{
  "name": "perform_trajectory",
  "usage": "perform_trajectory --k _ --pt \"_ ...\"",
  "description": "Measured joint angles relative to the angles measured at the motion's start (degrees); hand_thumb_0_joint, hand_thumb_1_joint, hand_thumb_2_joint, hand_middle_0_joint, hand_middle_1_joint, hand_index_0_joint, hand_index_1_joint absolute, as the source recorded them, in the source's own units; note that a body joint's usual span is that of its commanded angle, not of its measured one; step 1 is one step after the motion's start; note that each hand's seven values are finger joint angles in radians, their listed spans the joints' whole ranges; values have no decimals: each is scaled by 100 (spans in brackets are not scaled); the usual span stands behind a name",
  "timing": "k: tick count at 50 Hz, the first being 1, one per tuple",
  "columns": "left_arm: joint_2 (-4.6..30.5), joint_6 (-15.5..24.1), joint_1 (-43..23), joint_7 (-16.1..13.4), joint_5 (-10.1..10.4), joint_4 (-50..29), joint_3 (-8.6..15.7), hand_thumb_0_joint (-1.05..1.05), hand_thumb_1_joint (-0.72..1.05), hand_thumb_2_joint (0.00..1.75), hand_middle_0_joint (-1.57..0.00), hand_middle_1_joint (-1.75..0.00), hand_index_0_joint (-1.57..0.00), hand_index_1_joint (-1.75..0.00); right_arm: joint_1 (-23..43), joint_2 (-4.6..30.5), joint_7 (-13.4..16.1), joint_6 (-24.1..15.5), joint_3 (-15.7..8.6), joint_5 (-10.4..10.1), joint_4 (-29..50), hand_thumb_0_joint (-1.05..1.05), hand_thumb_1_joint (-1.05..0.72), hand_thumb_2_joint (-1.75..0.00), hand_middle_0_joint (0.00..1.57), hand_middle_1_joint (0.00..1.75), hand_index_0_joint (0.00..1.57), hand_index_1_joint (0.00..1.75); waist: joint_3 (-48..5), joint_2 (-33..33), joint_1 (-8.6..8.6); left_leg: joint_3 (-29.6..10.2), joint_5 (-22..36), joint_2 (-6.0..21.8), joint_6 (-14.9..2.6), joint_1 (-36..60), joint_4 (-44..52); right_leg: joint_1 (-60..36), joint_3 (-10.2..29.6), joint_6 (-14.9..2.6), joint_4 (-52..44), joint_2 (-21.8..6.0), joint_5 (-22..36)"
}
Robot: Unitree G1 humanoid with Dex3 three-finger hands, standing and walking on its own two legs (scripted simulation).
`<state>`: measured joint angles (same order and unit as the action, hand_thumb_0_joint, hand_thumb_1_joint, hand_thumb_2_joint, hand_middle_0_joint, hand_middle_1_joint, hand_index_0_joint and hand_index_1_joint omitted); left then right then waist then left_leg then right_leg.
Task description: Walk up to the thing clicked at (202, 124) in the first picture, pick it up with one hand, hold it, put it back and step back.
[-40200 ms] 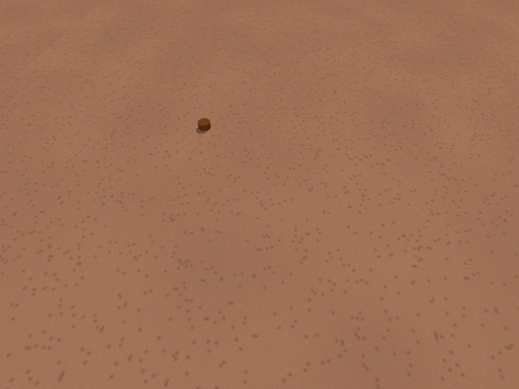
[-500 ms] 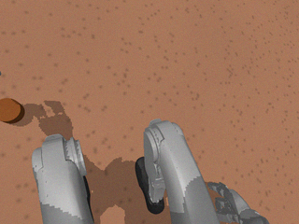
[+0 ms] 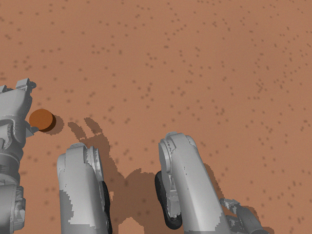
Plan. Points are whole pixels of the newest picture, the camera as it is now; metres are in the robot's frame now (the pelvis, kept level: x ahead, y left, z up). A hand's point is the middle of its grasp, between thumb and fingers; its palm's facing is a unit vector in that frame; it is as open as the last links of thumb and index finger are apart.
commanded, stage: home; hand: left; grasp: from above
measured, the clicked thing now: (43, 120) +0.45 +0.32 -0.34
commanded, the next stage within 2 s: none
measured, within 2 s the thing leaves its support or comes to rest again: neither
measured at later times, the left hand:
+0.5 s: hand out of the picture +0.27 +0.25 +0.08, palm faces -0.07 -0.86 -0.50, open 7.3 cm
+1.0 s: hand out of the picture +0.23 +0.22 +0.30, palm faces +0.22 -0.95 -0.21, open 7.4 cm
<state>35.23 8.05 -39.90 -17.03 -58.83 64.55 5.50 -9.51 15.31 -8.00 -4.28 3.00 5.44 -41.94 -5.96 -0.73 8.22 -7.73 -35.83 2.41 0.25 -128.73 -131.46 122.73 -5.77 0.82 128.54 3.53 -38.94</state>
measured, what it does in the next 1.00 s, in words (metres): rises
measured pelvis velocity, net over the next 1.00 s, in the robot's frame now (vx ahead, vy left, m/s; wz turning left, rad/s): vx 0.09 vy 0.01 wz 0.16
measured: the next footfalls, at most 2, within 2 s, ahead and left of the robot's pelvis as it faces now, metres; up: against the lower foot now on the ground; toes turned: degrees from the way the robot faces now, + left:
none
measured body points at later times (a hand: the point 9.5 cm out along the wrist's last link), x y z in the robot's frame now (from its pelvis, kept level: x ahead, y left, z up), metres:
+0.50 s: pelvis +0.02 +0.00 +0.19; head +0.15 +0.05 +0.62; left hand +0.27 +0.30 +0.12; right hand +0.26 -0.22 +0.10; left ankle +0.09 +0.13 -0.33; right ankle +0.10 -0.11 -0.33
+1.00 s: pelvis +0.09 +0.01 +0.35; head +0.11 +0.03 +0.80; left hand +0.22 +0.27 +0.31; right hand +0.26 -0.21 +0.28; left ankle +0.09 +0.13 -0.33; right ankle +0.10 -0.12 -0.33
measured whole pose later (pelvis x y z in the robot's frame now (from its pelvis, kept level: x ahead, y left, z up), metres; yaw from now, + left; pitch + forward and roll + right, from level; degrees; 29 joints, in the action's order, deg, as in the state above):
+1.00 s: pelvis +0.09 +0.01 +0.35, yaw +9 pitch +13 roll -4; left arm 13.0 -25.7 28.1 -3.6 4.2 -7.2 2.8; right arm -18.7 12.1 10.7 -10.4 2.9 -1.7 -29.7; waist -11.1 -3.2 4.0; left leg -3.6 -27.5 1.8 0.1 -46.0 -60.8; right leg 40.2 -2.9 0.3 56.1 1.7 -28.7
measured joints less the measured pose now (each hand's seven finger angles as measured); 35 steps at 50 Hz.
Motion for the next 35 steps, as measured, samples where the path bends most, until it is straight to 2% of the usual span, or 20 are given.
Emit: perform_trajectory --k 3,7,13,16,21,24,29,35 --pt "-281 -164 616 112 546 -990 -6 0 4 83 -21 -55 -21 -56 -51 12 46 56 -192 -126 24 0 -90 -89 20 29 20 29 -174 -58 -172 51 -16 -15 8 226 247 -215 38 -15 -215 -30 -36" --pt "-558 -548 1335 371 1441 -1991 -107 0 26 84 -22 -47 -21 -48 20 -19 196 139 -360 -313 120 0 -90 -89 20 29 20 29 -387 -118 -378 127 -14 -3 -1 726 789 -684 97 -23 -737 -43 -21" --pt "-817 -1219 2367 1056 2729 -3175 -369 0 58 95 -24 -45 -23 -46 238 -43 501 148 -377 -540 384 0 -91 -89 20 29 20 29 -530 -95 -560 235 5 22 -13 1798 1731 -1713 181 -32 -1670 -50 37" --pt "-964 -1399 2875 1274 3283 -3672 -449 1 72 100 -24 -44 -24 -45 334 -36 654 59 -345 -618 509 0 -91 -89 20 29 20 29 -556 -54 -598 272 26 13 -11 2358 2176 -2267 208 -38 -2114 -70 62" --pt "-1211 -1603 3596 1399 3944 -4314 -421 1 84 98 -24 -39 -24 -40 469 -58 859 -98 -305 -692 718 0 -91 -90 20 29 20 29 -582 3 -587 307 86 -17 -5 3182 2846 -3096 230 -47 -2788 -110 123" --pt "-1349 -1778 3919 1388 4307 -4614 -371 1 87 96 -23 -35 -23 -36 507 -87 948 -164 -280 -717 817 0 -91 -90 20 29 20 29 -583 10 -577 327 133 -39 -4 3654 3228 -3571 242 -49 -3169 -137 167" --pt "-1564 -2182 4471 1349 5043 -5188 -297 1 89 93 -22 -32 -22 -33 429 -187 1080 -234 -208 -752 946 0 -91 -90 20 29 20 29 -539 -49 -561 332 222 -56 -1 4519 3924 -4450 238 -46 -3897 -159 275" --pt "-1806 -2734 5203 1286 5693 -5786 -289 1 90 91 -21 -30 -21 -31 45 -326 1290 -278 -34 -798 1012 0 -91 -90 20 29 20 30 -529 -122 -517 340 372 -58 4 5722 4924 -5669 236 -55 -4953 -168 462"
